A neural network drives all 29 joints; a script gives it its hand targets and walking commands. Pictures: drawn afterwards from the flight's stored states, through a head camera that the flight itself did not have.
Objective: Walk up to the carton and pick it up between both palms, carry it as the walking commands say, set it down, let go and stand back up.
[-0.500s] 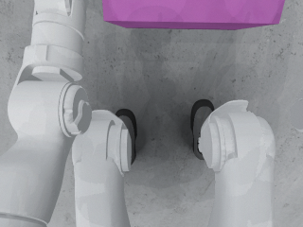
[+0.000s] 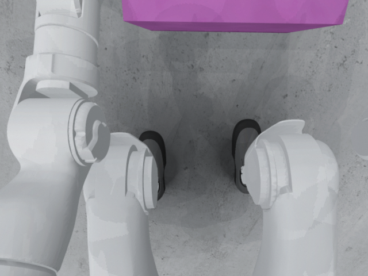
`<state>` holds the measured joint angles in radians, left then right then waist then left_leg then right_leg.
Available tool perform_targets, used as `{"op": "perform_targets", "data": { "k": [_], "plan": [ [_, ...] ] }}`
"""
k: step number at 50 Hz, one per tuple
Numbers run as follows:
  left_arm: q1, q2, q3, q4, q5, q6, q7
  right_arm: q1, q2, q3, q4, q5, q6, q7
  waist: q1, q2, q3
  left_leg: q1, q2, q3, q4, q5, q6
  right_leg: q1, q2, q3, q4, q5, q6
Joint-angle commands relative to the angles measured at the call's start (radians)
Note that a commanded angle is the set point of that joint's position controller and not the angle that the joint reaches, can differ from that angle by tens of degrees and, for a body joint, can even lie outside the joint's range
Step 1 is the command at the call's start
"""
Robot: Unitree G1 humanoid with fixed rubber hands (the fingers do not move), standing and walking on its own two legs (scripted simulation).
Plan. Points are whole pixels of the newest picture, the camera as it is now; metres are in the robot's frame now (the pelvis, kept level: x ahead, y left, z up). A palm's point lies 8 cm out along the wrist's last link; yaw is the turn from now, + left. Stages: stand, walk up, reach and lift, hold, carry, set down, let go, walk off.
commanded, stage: set down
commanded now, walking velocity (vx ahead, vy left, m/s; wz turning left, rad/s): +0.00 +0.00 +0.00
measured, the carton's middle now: out of the picture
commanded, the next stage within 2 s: none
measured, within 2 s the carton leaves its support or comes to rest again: neither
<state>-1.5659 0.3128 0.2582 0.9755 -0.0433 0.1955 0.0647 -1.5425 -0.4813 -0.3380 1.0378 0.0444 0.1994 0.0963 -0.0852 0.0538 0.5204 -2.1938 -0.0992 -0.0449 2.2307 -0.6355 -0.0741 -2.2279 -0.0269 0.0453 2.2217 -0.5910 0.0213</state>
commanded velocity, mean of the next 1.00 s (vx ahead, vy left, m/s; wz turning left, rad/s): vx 0.00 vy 0.00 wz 0.00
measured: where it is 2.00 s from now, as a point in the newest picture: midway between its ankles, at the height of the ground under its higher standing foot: (198, 172)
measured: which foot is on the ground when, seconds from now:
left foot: down 0.00-1.00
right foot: down 0.00-1.00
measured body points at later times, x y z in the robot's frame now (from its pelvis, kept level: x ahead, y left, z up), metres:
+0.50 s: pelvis +0.00 +0.00 +0.00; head +0.39 -0.04 +0.21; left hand +0.60 +0.12 -0.18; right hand +0.55 -0.29 -0.19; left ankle +0.10 +0.13 -0.33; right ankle +0.11 -0.13 -0.33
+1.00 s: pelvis -0.01 +0.00 +0.01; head +0.37 -0.06 +0.24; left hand +0.61 +0.13 -0.13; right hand +0.55 -0.31 -0.14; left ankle +0.10 +0.13 -0.33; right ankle +0.11 -0.13 -0.33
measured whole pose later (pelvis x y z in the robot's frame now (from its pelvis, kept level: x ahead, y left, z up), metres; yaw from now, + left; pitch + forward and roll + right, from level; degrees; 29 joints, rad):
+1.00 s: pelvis -0.01 +0.00 +0.01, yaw -2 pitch +31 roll +2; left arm -1.60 0.48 0.10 1.05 -0.22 0.18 0.10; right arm -1.58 -0.56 -0.17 1.08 0.23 0.14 0.01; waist -0.06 0.05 0.52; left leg -2.11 -0.04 -0.03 2.20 -0.64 -0.06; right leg -2.16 0.00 0.04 2.18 -0.57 0.01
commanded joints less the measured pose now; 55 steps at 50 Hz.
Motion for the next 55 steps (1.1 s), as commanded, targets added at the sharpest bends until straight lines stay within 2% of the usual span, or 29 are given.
{"op": "perform_targets", "data": {
  "k": [1, 3, 4, 5, 8, 11, 12, 15, 17, 20, 25, 27, 28, 29, 30, 31, 34, 37, 38, 40, 41, 42, 43, 44, 47, 52, 53, 54, 55],
  "plan": [
    [-0.371, -0.478, -0.228, -0.049, -0.047, -0.001, -0.162, -0.359, 0.513, 0.211, -0.030, 0.027, -0.012, 0.162, -0.066, -0.006, -0.964, 0.374, -0.012, 0.085, -0.155, 0.240, 0.053, 0.474, 0.038, -0.071, -0.150, 0.287, -0.023],
    [-0.363, -0.429, -0.203, 0.021, -0.031, -0.001, -0.145, -0.392, 0.442, 0.196, -0.030, 0.041, -0.027, 0.143, -0.074, 0.015, -0.973, 0.407, -0.002, 0.087, -0.143, 0.264, 0.052, 0.471, 0.040, -0.076, -0.156, 0.310, -0.017],
    [-0.344, -0.382, -0.207, 0.001, -0.036, -0.008, -0.135, -0.376, 0.425, 0.186, -0.031, 0.051, -0.033, 0.133, -0.021, 0.051, -0.956, 0.414, -0.006, 0.090, -0.156, 0.249, 0.050, 0.477, 0.038, -0.052, -0.157, 0.291, -0.021],
    [-0.346, -0.322, -0.182, 0.008, -0.029, -0.014, -0.114, -0.340, 0.341, 0.165, 0.016, 0.034, -0.037, 0.111, -0.059, 0.009, -0.985, 0.376, 0.003, 0.095, -0.141, 0.238, 0.038, 0.482, 0.034, -0.074, -0.155, 0.293, -0.018],
    [-0.309, -0.133, -0.139, 0.032, -0.043, -0.046, -0.053, -0.347, 0.115, 0.115, -0.011, 0.041, -0.076, 0.033, -0.036, 0.030, -1.035, 0.444, 0.004, 0.100, -0.127, 0.294, 0.034, 0.553, 0.032, -0.063, -0.152, 0.344, -0.009],
    [-0.297, 0.066, -0.127, 0.072, -0.081, -0.072, 0.000, -0.265, -0.043, 0.131, 0.064, 0.051, -0.110, -0.041, -0.066, -0.068, -1.108, 0.434, 0.016, 0.080, -0.144, 0.294, 0.038, 0.648, 0.028, -0.070, -0.162, 0.386, -0.003],
    [-0.358, 0.130, -0.140, 0.029, -0.081, -0.091, 0.024, -0.321, -0.075, 0.102, 0.022, 0.072, -0.124, -0.060, -0.031, 0.009, -1.139, 0.457, 0.011, 0.081, -0.145, 0.332, 0.034, 0.597, 0.033, -0.061, -0.146, 0.402, -0.007],
    [-0.370, 0.188, -0.123, 0.055, -0.090, -0.089, 0.049, -0.310, -0.166, 0.096, 0.096, 0.091, -0.133, -0.095, -0.030, 0.019, -1.135, 0.471, 0.021, 0.074, -0.153, 0.353, 0.023, 0.575, 0.019, -0.058, -0.141, 0.412, -0.010],
    [-0.369, 0.164, -0.164, 0.056, -0.130, -0.088, 0.040, -0.344, -0.194, 0.101, 0.076, 0.105, -0.150, -0.102, -0.057, 0.021, -1.155, 0.520, 0.031, 0.043, -0.159, 0.339, 0.029, 0.537, 0.018, -0.075, -0.144, 0.367, -0.008],
    [-0.353, 0.207, -0.124, 0.139, -0.093, -0.089, 0.053, -0.333, -0.187, 0.135, 0.119, 0.131, -0.144, -0.108, -0.005, -0.008, -1.151, 0.496, 0.048, 0.056, -0.117, 0.390, 0.036, 0.525, 0.019, -0.057, -0.127, 0.406, 0.002],
    [-0.326, 0.217, -0.170, 0.098, -0.136, -0.097, 0.043, -0.355, -0.221, 0.120, 0.048, 0.145, -0.162, -0.112, -0.024, 0.009, -1.257, 0.541, 0.049, 0.032, -0.131, 0.428, 0.040, 0.606, 0.006, -0.066, -0.111, 0.489, 0.004],
    [-0.383, 0.217, -0.168, 0.059, -0.153, -0.093, 0.035, -0.320, -0.291, 0.099, 0.080, 0.094, -0.158, -0.117, -0.100, -0.006, -1.190, 0.462, 0.057, 0.049, -0.127, 0.361, 0.018, 0.565, 0.007, -0.074, -0.124, 0.433, -0.002],
    [-0.361, 0.242, -0.171, 0.086, -0.143, -0.094, 0.031, -0.284, -0.253, 0.111, 0.179, 0.108, -0.143, -0.110, -0.072, 0.000, -1.163, 0.474, 0.062, 0.044, -0.138, 0.317, 0.023, 0.542, 0.001, -0.077, -0.120, 0.385, -0.001],
    [-0.379, 0.215, -0.191, 0.034, -0.167, -0.088, 0.024, -0.314, -0.277, 0.083, 0.110, 0.103, -0.151, -0.110, -0.129, -0.022, -1.138, 0.411, 0.061, 0.042, -0.139, 0.300, 0.027, 0.581, 0.008, -0.065, -0.134, 0.413, -0.007],
    [-0.395, 0.240, -0.175, 0.056, -0.160, -0.090, 0.025, -0.325, -0.235, 0.119, 0.134, 0.124, -0.142, -0.110, -0.069, -0.015, -1.142, 0.384, 0.059, 0.058, -0.133, 0.280, 0.032, 0.605, 0.007, -0.037, -0.139, 0.397, -0.012],
    [-0.391, 0.224, -0.217, 0.073, -0.190, -0.084, 0.016, -0.359, -0.255, 0.106, 0.086, 0.135, -0.146, -0.109, -0.106, 0.009, -1.172, 0.437, 0.061, 0.056, -0.143, 0.274, 0.030, 0.602, 0.001, -0.070, -0.137, 0.399, -0.003],
    [-0.384, 0.223, -0.198, 0.066, -0.194, -0.072, 0.016, -0.361, -0.265, 0.137, 0.081, 0.133, -0.143, -0.100, -0.076, -0.024, -1.155, 0.425, 0.059, 0.055, -0.139, 0.311, 0.019, 0.592, -0.009, -0.070, -0.131, 0.409, -0.008],
    [-0.421, 0.316, -0.176, 0.049, -0.152, -0.080, 0.027, -0.302, -0.254, 0.111, 0.160, 0.162, -0.130, -0.085, -0.042, 0.060, -1.154, 0.456, 0.076, 0.066, -0.146, 0.282, 0.018, 0.564, 0.004, -0.066, -0.140, 0.396, -0.003],
    [-0.408, 0.313, -0.171, -0.018, -0.148, -0.085, 0.029, -0.379, -0.261, 0.130, -0.010, 0.188, -0.142, -0.087, -0.005, 0.048, -1.250, 0.501, 0.059, 0.077, -0.128, 0.349, 0.023, 0.621, 0.014, -0.056, -0.147, 0.437, -0.006],
    [-0.406, 0.284, -0.194, -0.023, -0.174, -0.078, 0.033, -0.357, -0.274, 0.120, 0.006, 0.185, -0.132, -0.091, -0.035, 0.039, -1.378, 0.591, 0.054, 0.073, -0.125, 0.402, 0.027, 0.645, 0.010, -0.078, -0.134, 0.485, -0.002],
    [-0.370, 0.313, -0.156, -0.088, -0.167, -0.070, 0.038, -0.360, -0.269, 0.146, -0.093, 0.198, -0.128, -0.094, -0.010, -0.047, -1.514, 0.576, 0.057, 0.082, -0.120, 0.468, 0.036, 0.807, 0.019, -0.057, -0.144, 0.595, 0.002],
    [-0.358, 0.335, -0.159, 0.069, -0.167, -0.062, 0.041, -0.310, -0.259, 0.142, 0.047, 0.201, -0.116, -0.087, 0.000, -0.021, -1.400, 0.544, 0.069, 0.087, -0.136, 0.391, 0.041, 0.724, 0.013, -0.073, -0.134, 0.514, 0.011],
    [-0.363, 0.330, -0.163, -0.065, -0.184, -0.057, 0.040, -0.315, -0.262, 0.142, -0.058, 0.185, -0.099, -0.085, -0.021, -0.026, -1.544, 0.616, 0.056, 0.091, -0.142, 0.411, 0.036, 0.829, 0.016, -0.070, -0.155, 0.542, 0.005],
    [-0.323, 0.319, -0.157, 0.062, -0.175, -0.049, 0.044, -0.335, -0.267, 0.163, -0.031, 0.205, -0.096, -0.086, 0.004, -0.080, -1.428, 0.536, 0.061, 0.096, -0.157, 0.342, 0.052, 0.768, 0.014, -0.078, -0.158, 0.481, 0.010],
    [-0.338, 0.362, -0.114, -0.084, -0.179, -0.033, 0.036, -0.331, -0.271, 0.145, -0.143, 0.181, -0.068, -0.095, 0.010, -0.090, -1.522, 0.541, 0.038, 0.122, -0.187, 0.339, 0.049, 0.884, 0.026, -0.073, -0.198, 0.490, 0.004],
    [-0.379, 0.345, -0.103, -0.029, -0.168, -0.007, 0.022, -0.321, -0.270, 0.104, -0.032, 0.123, -0.035, -0.089, -0.030, -0.128, -1.299, 0.409, 0.051, 0.101, -0.277, 0.184, 0.057, 0.783, 0.032, -0.076, -0.266, 0.370, -0.008],
    [-0.336, 0.286, -0.163, -0.068, -0.192, 0.005, 0.018, -0.310, -0.250, 0.114, -0.157, 0.141, -0.025, -0.084, -0.042, -0.063, -1.501, 0.592, 0.040, 0.105, -0.279, 0.262, 0.054, 0.863, 0.039, -0.090, -0.268, 0.425, -0.010],
    [-0.350, 0.289, -0.152, -0.069, -0.179, 0.014, 0.019, -0.304, -0.272, 0.120, -0.078, 0.131, -0.019, -0.075, -0.039, -0.095, -1.427, 0.508, 0.039, 0.107, -0.316, 0.201, 0.046, 0.826, 0.044, -0.104, -0.291, 0.372, -0.015],
    [-0.405, 0.290, -0.167, -0.203, -0.201, 0.014, 0.024, -0.372, -0.339, 0.074, -0.300, 0.119, -0.025, -0.094, -0.056, -0.034, -1.666, 0.692, 0.028, 0.107, -0.272, 0.321, 0.043, 0.906, 0.045, -0.096, -0.274, 0.480, -0.020]
  ]
}}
